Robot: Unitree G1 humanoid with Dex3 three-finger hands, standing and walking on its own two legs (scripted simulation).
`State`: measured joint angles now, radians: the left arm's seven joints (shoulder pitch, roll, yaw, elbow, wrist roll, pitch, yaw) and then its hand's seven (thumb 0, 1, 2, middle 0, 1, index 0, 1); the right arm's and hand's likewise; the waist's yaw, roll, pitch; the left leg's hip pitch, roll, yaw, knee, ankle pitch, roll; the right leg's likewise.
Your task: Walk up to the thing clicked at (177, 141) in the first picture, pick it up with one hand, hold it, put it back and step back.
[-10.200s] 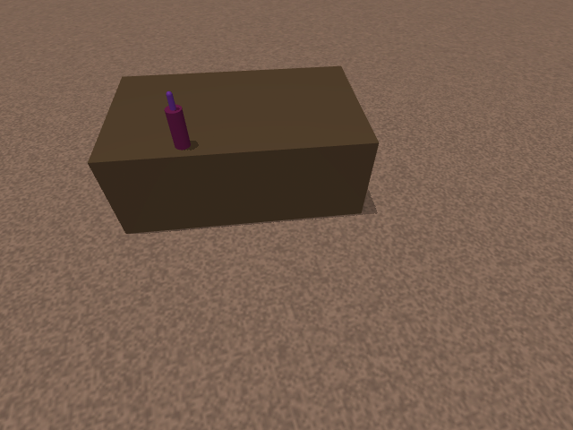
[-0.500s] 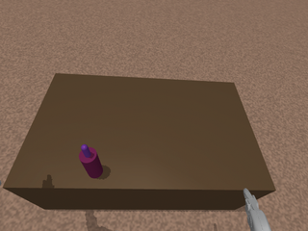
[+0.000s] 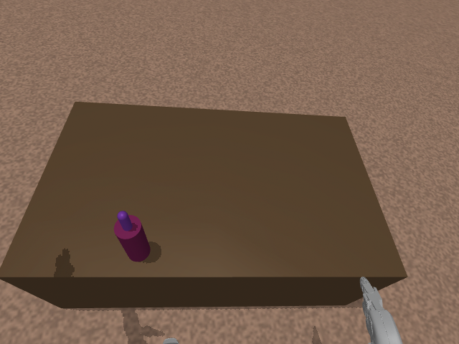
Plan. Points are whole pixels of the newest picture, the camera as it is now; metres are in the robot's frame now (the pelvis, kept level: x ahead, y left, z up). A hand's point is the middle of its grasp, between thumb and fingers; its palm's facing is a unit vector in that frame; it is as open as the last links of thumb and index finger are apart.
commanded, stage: approach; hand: left
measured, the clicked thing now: (131, 234) +0.41 +0.21 -0.20
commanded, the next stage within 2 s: close in in 0.70 s
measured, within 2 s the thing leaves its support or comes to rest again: neither
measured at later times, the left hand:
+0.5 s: hand (49, 229) +0.37 +0.35 -0.08, palm faces +0.26 -0.96 +0.08, open 17.5 cm
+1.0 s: hand (116, 251) +0.39 +0.26 -0.26, palm faces +0.21 -0.98 +0.06, open 17.5 cm
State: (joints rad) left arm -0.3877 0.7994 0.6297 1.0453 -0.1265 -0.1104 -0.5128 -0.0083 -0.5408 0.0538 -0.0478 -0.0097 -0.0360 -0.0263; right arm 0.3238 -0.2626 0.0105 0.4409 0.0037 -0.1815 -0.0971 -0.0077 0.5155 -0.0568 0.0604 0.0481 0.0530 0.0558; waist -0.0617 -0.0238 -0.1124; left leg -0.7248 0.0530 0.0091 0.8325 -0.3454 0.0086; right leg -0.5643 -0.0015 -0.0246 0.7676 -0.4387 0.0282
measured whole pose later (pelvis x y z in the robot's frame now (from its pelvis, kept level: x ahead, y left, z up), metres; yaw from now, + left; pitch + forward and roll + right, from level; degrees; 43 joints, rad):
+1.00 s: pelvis -0.06 -0.01 -0.18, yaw -5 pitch +32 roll -8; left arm -0.47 0.62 0.75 1.06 -0.15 -0.70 -0.34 -0.01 -0.55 0.01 -0.07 -0.05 -0.06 -0.06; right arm 0.43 -0.34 -0.14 -0.26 -0.08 -0.20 0.08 -0.01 0.50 -0.05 0.07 0.05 0.06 0.06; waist -0.33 -0.09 -0.16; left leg -1.66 0.10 -0.10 1.65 -0.56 -0.01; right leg -1.47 0.05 -0.09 1.62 -0.71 0.01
